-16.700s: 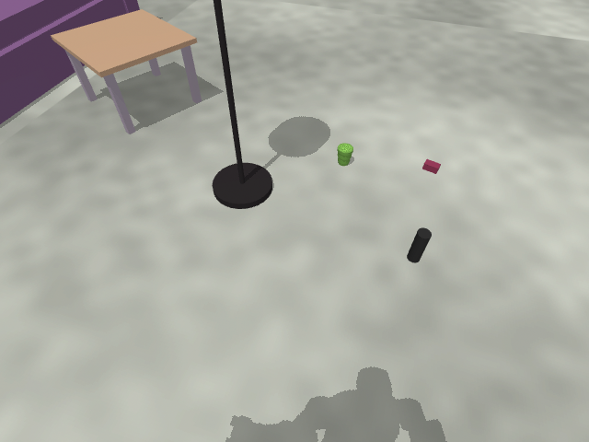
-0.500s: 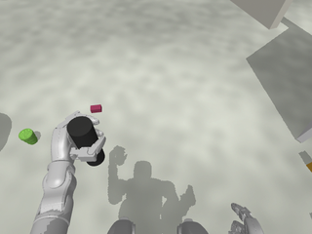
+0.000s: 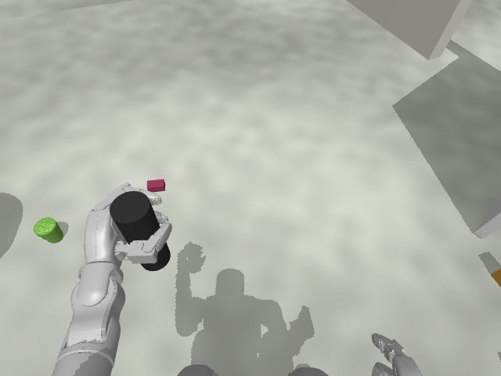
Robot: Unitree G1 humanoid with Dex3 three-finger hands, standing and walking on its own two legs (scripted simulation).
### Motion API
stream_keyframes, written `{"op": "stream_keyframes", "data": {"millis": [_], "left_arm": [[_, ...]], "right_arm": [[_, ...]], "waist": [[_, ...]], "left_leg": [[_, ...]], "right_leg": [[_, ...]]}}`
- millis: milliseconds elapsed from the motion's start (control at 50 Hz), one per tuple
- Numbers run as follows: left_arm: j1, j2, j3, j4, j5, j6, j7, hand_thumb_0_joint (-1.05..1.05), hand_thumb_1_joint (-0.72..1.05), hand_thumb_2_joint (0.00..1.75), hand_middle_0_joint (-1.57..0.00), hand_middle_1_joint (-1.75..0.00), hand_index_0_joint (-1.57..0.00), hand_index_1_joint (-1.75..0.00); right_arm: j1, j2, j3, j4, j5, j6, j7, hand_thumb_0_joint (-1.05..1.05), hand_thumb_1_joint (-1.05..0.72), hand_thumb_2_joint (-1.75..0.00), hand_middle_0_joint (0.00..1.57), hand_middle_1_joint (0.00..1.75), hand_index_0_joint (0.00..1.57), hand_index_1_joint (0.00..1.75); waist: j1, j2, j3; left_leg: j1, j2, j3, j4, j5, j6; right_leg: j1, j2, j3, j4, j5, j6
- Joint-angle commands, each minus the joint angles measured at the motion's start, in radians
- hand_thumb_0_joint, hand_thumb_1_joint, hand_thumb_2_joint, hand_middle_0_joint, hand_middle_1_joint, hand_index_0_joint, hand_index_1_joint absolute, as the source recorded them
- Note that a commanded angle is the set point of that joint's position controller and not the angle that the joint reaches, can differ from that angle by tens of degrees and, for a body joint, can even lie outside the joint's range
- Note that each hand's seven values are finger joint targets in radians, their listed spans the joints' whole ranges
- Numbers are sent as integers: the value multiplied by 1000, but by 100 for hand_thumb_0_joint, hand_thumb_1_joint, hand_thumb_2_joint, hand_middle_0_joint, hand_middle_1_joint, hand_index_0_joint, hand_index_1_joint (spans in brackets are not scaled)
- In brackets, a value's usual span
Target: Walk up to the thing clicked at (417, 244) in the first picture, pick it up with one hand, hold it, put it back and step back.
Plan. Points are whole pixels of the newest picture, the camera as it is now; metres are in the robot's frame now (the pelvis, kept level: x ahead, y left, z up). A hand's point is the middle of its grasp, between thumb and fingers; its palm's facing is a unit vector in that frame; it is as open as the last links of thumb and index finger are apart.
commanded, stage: hold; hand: left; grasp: from the side
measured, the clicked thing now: (144, 235) +0.33 +0.18 +0.02
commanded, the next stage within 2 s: none
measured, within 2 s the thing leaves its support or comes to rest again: neither
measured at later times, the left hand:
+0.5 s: hand (143, 225) +0.33 +0.17 +0.06, palm faces +0.13 -0.99 +0.00, open 7.4 cm
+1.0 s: hand (145, 225) +0.32 +0.17 +0.06, palm faces +0.13 -0.99 +0.00, open 7.4 cm
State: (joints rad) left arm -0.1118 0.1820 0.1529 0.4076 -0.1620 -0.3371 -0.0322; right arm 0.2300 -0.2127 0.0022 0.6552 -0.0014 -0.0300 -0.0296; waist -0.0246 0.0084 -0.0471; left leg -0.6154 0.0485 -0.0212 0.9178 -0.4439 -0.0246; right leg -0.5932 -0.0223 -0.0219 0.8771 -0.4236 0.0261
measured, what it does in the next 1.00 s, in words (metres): stands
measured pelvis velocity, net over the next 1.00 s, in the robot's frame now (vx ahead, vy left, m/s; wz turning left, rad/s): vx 0.00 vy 0.00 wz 0.00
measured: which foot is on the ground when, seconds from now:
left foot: down 0.00-1.00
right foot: down 0.00-1.00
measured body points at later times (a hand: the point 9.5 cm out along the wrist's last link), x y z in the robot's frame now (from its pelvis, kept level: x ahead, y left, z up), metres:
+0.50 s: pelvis +0.00 +0.00 +0.01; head +0.03 +0.01 +0.46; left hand +0.31 +0.23 +0.06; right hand +0.14 -0.24 -0.10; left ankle +0.01 +0.13 -0.69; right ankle +0.01 -0.14 -0.69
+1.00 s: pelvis +0.00 +0.00 +0.01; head +0.03 +0.01 +0.46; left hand +0.31 +0.22 +0.06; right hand +0.13 -0.24 -0.10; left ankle +0.01 +0.13 -0.69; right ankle +0.01 -0.14 -0.69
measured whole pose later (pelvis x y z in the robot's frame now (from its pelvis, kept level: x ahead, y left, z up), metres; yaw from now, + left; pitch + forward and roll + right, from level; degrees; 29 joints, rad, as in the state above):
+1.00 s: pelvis +0.00 +0.00 +0.01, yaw +0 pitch +5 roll -1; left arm -0.13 0.17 0.14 0.44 -0.16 -0.34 -0.03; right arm 0.22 -0.21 0.00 0.67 0.00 -0.04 -0.03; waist -0.02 0.01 -0.03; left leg -0.52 0.05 -0.02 0.84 -0.40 -0.02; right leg -0.50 -0.02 -0.02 0.80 -0.39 0.03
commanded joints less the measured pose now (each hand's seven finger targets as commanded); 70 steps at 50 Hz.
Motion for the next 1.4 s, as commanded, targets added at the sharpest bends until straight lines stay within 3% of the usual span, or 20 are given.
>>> {"op": "stream_keyframes", "data": {"millis": [0, 120, 260, 380, 400, 440, 520, 560, 640, 720, 760, 800, 900, 940, 1020, 1060, 1120, 1180, 1240, 1380], "left_arm": [[-320, 140, 43, -298, -13, -101, -2, 0, 38, 115, -127, -134, -129, -133], [-324, 128, 38, -295, -13, -98, 1, 0, 40, 116, -126, -134, -127, -133], [-312, 132, 41, -302, -16, -91, 1, 0, 40, 118, -127, -136, -129, -135], [-326, 111, 22, -292, -10, -84, 6, 0, 42, 119, -127, -136, -128, -135], [-352, 144, 56, -302, -11, -87, 9, 0, 43, 119, -127, -136, -129, -135], [-345, 121, 29, -279, -7, -85, 6, 0, 43, 118, -126, -135, -128, -134], [-326, 147, 62, -272, -11, -91, 3, 0, 43, 119, -128, -136, -129, -135], [-324, 115, 30, -259, -15, -94, -9, 0, 40, 120, -128, -137, -130, -136], [-342, 134, 45, -264, -17, -107, -12, 0, 42, 120, -127, -137, -129, -136], [-339, 110, 18, -304, -21, -110, -11, 0, 42, 121, -127, -136, -129, -136], [-324, 124, 38, -298, -21, -108, -4, 0, 45, 120, -127, -136, -128, -135], [-324, 116, 26, -282, -16, -106, -1, 0, 42, 121, -127, -137, -129, -136], [-355, 152, 59, -284, -6, -105, 5, 0, 41, 120, -125, -135, -126, -134], [-311, 103, 32, -212, -12, -96, -2, 0, 43, 122, -127, -137, -128, -136], [-363, 141, 54, -250, -13, -109, -9, 0, 44, 121, -127, -136, -129, -136], [-312, 101, 28, -210, -17, -104, -15, 0, 44, 122, -128, -138, -130, -137], [-316, 131, 46, -248, -16, -115, -14, 0, 43, 120, -127, -136, -129, -135], [-317, 112, 40, -234, -21, -117, -9, 0, 44, 121, -127, -137, -129, -136], [-368, 145, 49, -313, -18, -131, -5, 0, 43, 121, -127, -136, -128, -136], [-342, 133, 50, -254, -17, -116, -5, 0, 41, 121, -126, -136, -128, -135]], "right_arm": [[-25, -134, -54, -118, 4, -39, -12, 0, -92, -90, 20, 30, 20, 30], [-46, -134, -54, -124, 5, -42, -13, 0, -91, -90, 20, 30, 20, 30], [-38, -129, -50, -115, 6, -42, -12, 0, -91, -90, 20, 30, 20, 30], [-44, -130, -53, -113, 4, -43, -8, 0, -90, -90, 20, 30, 20, 30], [-40, -131, -55, -112, 2, -44, -9, 0, -90, -90, 20, 30, 20, 30], [-39, -129, -52, -113, 3, -42, -10, 0, -90, -90, 20, 30, 20, 30], [-49, -130, -53, -119, 4, -46, -7, 0, -90, -90, 20, 30, 20, 30], [-52, -131, -53, -116, 5, -48, -2, 0, -91, -90, 20, 30, 20, 30], [-53, -134, -56, -118, 6, -47, 0, 0, -90, -90, 20, 30, 20, 30], [-42, -133, -54, -117, 4, -53, 0, 0, -90, -90, 20, 30, 20, 30], [-40, -132, -54, -111, 7, -52, -2, 0, -90, -90, 20, 30, 20, 30], [-48, -131, -51, -115, 7, -54, -4, 0, -91, -90, 20, 30, 20, 30], [-35, -129, -53, -100, 2, -49, -10, 0, -90, -90, 20, 30, 20, 30], [-48, -127, -51, -101, 3, -49, -7, 0, -90, -90, 20, 30, 20, 30], [-51, -130, -54, -107, 2, -48, -5, 0, -90, -90, 20, 30, 20, 30], [-56, -130, -53, -113, 6, -49, -2, 0, -90, -90, 20, 30, 20, 30], [-49, -136, -57, -115, 4, -50, -1, 0, -90, -90, 20, 30, 20, 30], [-58, -129, -52, -113, 5, -51, -2, 0, -90, -90, 20, 30, 20, 30], [-54, -129, -51, -110, 5, -55, -5, 0, -90, -90, 20, 30, 20, 30], [-51, -128, -49, -104, 3, -50, -13, 0, -90, -90, 20, 30, 20, 30]], "waist": [[-7, 24, -317], [-4, 24, -280], [-2, 27, -283], [-6, 34, -246], [0, 40, -280], [-8, 30, -273], [11, 29, -278], [-1, 32, -237], [2, 30, -257], [-1, 55, -294], [4, 18, -283], [-3, 2, -262], [3, 39, -295], [-2, 10, -219], [6, 28, -267], [6, 11, -225], [9, 32, -296], [-1, 2, -238], [5, 40, -298], [-3, 22, -269]], "left_leg": [[170, -35, 18, -133, 293, 22], [183, -37, 19, -165, 231, 20], [208, -37, 22, -168, 302, 20], [211, -32, 16, -190, 278, 16], [216, -34, 16, -188, 287, 17], [225, -32, 16, -191, 281, 18], [219, -36, 20, -196, 275, 18], [202, -35, 18, -203, 242, 18], [204, -36, 18, -204, 226, 19], [238, -33, 15, -199, 266, 14], [229, -34, 15, -200, 266, 17], [224, -37, 20, -201, 251, 21], [234, -38, 22, -190, 315, 19], [203, -35, 20, -200, 274, 20], [214, -40, 24, -208, 241, 21], [202, -40, 25, -214, 227, 21], [233, -38, 21, -208, 266, 17], [202, -43, 26, -200, 229, 23], [235, -44, 30, -195, 267, 22], [223, -41, 25, -197, 269, 23]], "right_leg": [[170, 26, -17, -121, 330, -26], [161, 27, -19, -148, 265, -27], [202, 25, -19, -159, 337, -23], [183, 30, -26, -164, 301, -29], [199, 28, -25, -163, 311, -28], [196, 28, -25, -168, 304, -28], [214, 28, -23, -176, 298, -27], [193, 28, -24, -179, 267, -28], [188, 28, -23, -177, 255, -30], [194, 30, -26, -171, 286, -31], [203, 29, -25, -179, 289, -28], [199, 25, -20, -187, 285, -24], [229, 22, -16, -178, 345, -25], [194, 26, -22, -184, 302, -25], [207, 22, -18, -194, 273, -27], [198, 23, -20, -198, 259, -28], [222, 26, -23, -184, 289, -30], [194, 22, -18, -199, 266, -23], [223, 18, -10, -191, 306, -24], [216, 21, -15, -194, 308, -23]]}}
